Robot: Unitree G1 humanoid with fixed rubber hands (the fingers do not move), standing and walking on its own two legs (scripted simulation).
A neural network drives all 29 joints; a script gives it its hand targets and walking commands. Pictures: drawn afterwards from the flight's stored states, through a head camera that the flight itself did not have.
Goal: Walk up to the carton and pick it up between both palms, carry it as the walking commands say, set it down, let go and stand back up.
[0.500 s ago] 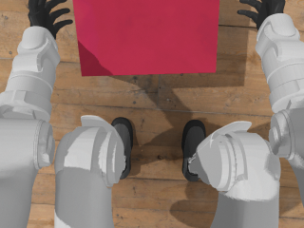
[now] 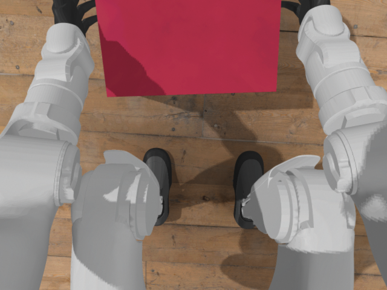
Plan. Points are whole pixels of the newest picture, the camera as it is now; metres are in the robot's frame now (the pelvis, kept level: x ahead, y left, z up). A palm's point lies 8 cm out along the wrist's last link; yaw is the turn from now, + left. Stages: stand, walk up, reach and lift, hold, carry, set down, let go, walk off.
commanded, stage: reach and lift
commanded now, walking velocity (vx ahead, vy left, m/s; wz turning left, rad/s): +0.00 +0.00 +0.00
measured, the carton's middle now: (190, 33) +0.51 +0.03 -0.27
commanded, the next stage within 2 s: none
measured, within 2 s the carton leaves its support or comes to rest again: leaves its support in 0.88 s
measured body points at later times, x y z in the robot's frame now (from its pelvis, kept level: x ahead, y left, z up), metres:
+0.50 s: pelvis +0.00 +0.00 -0.01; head +0.36 +0.00 +0.24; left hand +0.52 +0.22 -0.20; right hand +0.54 -0.16 -0.20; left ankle +0.12 +0.12 -0.32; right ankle +0.12 -0.12 -0.32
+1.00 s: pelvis -0.02 +0.00 +0.00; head +0.35 +0.00 +0.25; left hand +0.52 +0.20 -0.18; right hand +0.53 -0.18 -0.18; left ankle +0.12 +0.12 -0.32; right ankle +0.12 -0.12 -0.32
